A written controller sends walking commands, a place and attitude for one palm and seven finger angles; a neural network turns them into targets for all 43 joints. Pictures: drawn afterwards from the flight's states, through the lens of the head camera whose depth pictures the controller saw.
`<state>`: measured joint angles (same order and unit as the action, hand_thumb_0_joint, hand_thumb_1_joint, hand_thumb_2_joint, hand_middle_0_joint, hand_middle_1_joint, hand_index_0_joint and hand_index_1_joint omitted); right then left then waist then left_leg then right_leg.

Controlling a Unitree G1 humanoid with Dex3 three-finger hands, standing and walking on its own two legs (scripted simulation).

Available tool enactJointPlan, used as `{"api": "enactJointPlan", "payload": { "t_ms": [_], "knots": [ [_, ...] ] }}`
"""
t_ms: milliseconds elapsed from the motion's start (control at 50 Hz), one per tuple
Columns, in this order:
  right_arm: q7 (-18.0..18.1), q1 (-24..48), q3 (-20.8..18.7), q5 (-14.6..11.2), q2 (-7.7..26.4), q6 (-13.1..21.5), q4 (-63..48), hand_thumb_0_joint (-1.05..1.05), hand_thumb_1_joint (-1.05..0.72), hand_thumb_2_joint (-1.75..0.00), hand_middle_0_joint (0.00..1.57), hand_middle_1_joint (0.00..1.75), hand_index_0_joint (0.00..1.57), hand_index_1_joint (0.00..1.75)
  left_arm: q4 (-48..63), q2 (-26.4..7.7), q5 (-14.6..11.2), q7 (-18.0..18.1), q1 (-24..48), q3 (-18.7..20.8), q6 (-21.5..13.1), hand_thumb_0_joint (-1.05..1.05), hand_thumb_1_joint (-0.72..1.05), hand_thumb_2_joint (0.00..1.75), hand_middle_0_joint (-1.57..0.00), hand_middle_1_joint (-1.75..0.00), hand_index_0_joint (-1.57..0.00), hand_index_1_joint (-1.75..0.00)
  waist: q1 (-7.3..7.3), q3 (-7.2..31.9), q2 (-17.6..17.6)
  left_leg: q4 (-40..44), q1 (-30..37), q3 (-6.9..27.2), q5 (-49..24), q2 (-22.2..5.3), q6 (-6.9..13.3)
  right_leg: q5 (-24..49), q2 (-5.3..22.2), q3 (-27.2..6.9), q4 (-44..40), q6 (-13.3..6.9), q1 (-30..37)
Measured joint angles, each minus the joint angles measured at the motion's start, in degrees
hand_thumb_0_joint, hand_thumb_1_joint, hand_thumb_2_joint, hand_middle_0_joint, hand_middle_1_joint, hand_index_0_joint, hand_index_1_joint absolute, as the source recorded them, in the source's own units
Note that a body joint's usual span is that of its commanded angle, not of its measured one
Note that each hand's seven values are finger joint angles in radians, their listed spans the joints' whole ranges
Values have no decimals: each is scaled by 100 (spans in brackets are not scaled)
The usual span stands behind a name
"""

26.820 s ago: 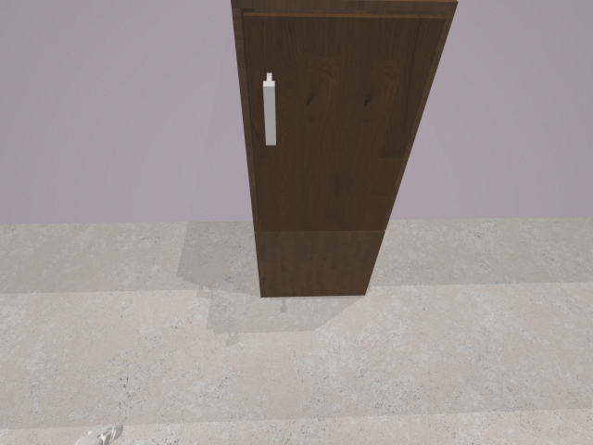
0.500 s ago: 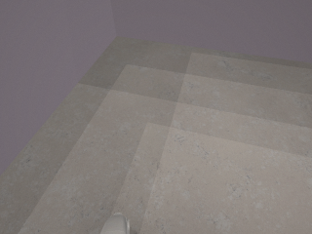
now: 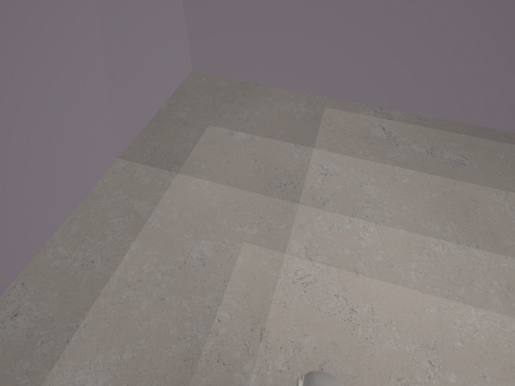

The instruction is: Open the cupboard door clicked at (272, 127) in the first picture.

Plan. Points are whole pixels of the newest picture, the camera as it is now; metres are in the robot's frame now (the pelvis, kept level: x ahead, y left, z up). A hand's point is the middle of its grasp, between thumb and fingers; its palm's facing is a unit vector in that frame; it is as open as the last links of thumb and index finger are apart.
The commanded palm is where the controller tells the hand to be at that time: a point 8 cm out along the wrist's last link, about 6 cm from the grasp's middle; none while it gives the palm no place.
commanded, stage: walk to a spot facing it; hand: left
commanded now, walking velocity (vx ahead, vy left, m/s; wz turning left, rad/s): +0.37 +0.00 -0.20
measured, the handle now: out of the picture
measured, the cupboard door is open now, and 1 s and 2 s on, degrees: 50 50 50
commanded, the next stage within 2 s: turn to face it in 0.16 s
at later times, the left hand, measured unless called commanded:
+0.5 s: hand (207, 317) +0.26 +0.12 -0.17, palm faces +0.09 -0.98 -0.19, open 7.1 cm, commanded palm none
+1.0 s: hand (193, 288) +0.32 +0.16 -0.16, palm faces +0.33 -0.91 -0.26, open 7.4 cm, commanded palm none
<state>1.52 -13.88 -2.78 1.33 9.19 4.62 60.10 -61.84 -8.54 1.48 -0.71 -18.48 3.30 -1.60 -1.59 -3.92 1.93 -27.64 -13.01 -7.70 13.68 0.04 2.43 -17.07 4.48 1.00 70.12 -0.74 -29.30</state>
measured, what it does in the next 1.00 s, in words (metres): walks ahead, turning left: right foot, then left foot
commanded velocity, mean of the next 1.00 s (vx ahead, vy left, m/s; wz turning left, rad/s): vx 0.06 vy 0.00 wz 0.44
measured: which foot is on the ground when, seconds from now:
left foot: down 0.00-0.24, up 0.26-0.60, down 0.62-1.00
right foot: up 0.00-0.22, down 0.24-0.62, up 0.64-1.00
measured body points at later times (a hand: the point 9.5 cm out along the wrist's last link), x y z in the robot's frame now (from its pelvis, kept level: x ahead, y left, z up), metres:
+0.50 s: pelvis +0.21 -0.07 +0.01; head +0.24 -0.05 +0.45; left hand +0.26 +0.17 -0.15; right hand +0.24 -0.29 -0.15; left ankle +0.26 +0.06 -0.69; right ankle +0.20 -0.16 -0.74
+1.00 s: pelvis +0.28 -0.07 +0.00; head +0.33 -0.05 +0.44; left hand +0.30 +0.21 -0.14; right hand +0.44 -0.28 -0.15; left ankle +0.32 +0.05 -0.74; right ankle +0.31 -0.21 -0.72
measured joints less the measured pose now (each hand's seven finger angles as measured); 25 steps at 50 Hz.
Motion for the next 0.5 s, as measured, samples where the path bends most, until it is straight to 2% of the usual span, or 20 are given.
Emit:
{"api": "enactJointPlan", "payload": {
  "t_ms": [60, 100, 160, 220, 240, 280, 320, 340, 400, 500],
  "knots": [
    [-59, -410, 0, 26, 101, -95, 238, 0, -95, -90, 20, 30, 20, 30, 294, -110, 17, -11, 435, 63, 38, 1, 92, 90, -20, -30, -20, -30, 34, 53, -61, 396, 398, -11, 23, -39, -55, 356, 227, 71, -1252, 61, -322],
    [-103, -630, 1, 38, 135, -145, 340, 0, -94, -90, 20, 30, 20, 30, 408, -221, 1, -52, 639, 94, 44, 1, 93, 90, -20, -30, -20, -30, 109, 83, -98, 536, 628, -48, 121, -92, -130, 561, 274, 160, -2039, 81, -318],
    [-143, -901, 10, 55, 155, -192, 436, 0, -93, -90, 20, 30, 20, 30, 488, -372, -5, -102, 863, 123, 49, 1, 93, 90, -20, -30, -20, -30, 259, 127, -136, 563, 917, -127, 389, -193, -275, 779, 221, 304, -2840, 69, -108],
    [-164, -1165, 42, 58, 126, -221, 499, 1, -92, -90, 20, 30, 20, 30, 544, -499, 1, -121, 990, 114, -22, 1, 92, 90, -19, -30, -20, -30, 385, 177, -145, 202, 1053, -150, 862, -337, -460, 734, 65, 465, -3557, -24, 449],
    [-176, -1219, 54, 36, 105, -234, 530, 1, -92, -90, 20, 30, 20, 30, 555, -523, 15, -109, 1040, 112, -110, 1, 92, 90, -19, -30, -20, -30, 392, 172, -147, -282, 897, -129, 1087, -416, -426, 633, 21, 474, -3592, -107, 548],
    [-189, -1117, 70, -15, 85, -320, 592, 1, -91, -90, 20, 30, 20, 30, 555, -468, -20, -55, 1130, 83, -233, 1, 92, 90, -19, -30, -20, -30, 420, 49, -213, -2008, 257, 204, 1564, -462, -302, 320, -46, 586, -3302, -173, 623],
    [-178, -952, 63, -45, 61, -375, 589, 1, -91, -90, 20, 30, 20, 30, 545, -358, -49, 18, 1096, 26, -257, 0, 91, 90, -20, -30, -20, -30, 432, -6, -221, -3300, -395, 411, 1451, -419, -269, 240, -74, 701, -3471, -136, 922],
    [-164, -856, 61, -50, 46, -391, 557, 1, -91, -90, 20, 30, 20, 30, 521, -298, -56, 48, 1048, -8, -251, 0, 91, 90, -20, -30, -20, -30, 438, -3, -212, -3602, -678, 449, 1308, -422, -281, 259, -89, 760, -3646, -123, 1092],
    [-145, -554, 64, -49, -21, -418, 361, 1, -91, -90, 20, 30, 20, 30, 425, -133, -81, 143, 864, -45, -234, 0, 92, 90, -20, -30, -20, -30, 462, 45, -146, -3532, -1313, 451, 901, -478, -354, 324, -114, 953, -4200, -150, 1559],
    [-178, -47, 67, -28, -94, -491, 39, 1, -92, -90, 20, 30, 20, 30, 346, -233, -66, 171, 700, -18, -145, -1, 96, 90, -20, -30, -21, -30, 389, 22, -38, -2433, -1695, 212, 386, -545, -457, 184, -114, 1311, -4524, -75, 2030]
  ]
}}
